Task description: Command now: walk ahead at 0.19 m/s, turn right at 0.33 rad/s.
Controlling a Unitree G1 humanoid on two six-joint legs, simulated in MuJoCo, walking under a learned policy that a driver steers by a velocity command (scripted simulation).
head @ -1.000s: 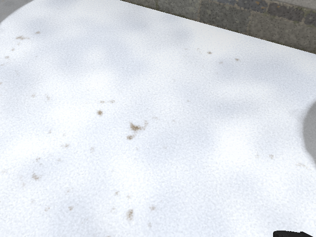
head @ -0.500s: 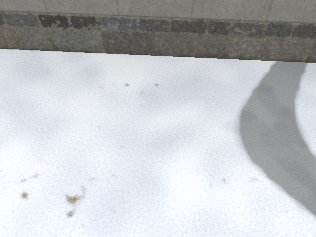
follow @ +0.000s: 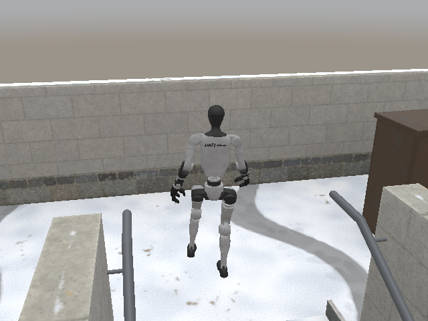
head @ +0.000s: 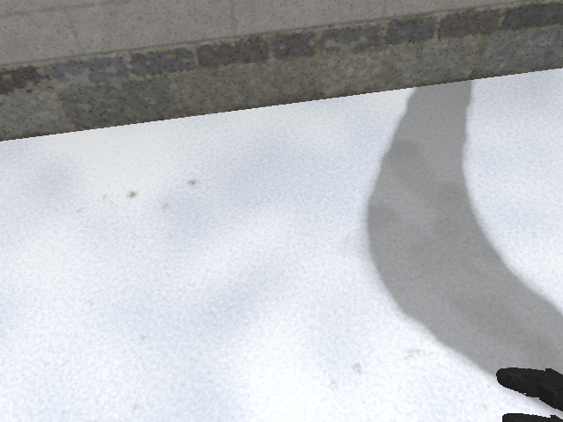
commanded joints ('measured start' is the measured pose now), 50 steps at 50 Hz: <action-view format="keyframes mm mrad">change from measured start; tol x32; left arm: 1 -8 122 27 -63 3 -6 12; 50 -238 140 12 -192 -2 -32 -21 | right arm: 1 9 -53 -5 -40 5 -3 15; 50 432 -223 -64 -117 0 83 21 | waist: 1 -7 -136 -160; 9 -54 223 -368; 44 -10 -229 -138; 50 -190 178 -135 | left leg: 1 212 -60 65 -112 160 6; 5 293 -48 59 -244 140 94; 8 747 221 -245 -196 836 366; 13 450 185 -405 -421 -127 311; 24 315 36 -359 -419 -351 211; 33 -20 -117 3 554 -321 -29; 46 413 -87 208 -198 -248 76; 50 750 361 -546 -509 -482 422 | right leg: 1 -12 -206 96 -8 487 -100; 6 72 -191 97 212 496 -36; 10 -315 -71 16 767 -452 139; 25 60 -100 -43 50 -50 67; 27 54 -479 389 -132 -11 -143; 43 114 -432 -55 -3 373 -123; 50 -716 -190 -87 780 -414 106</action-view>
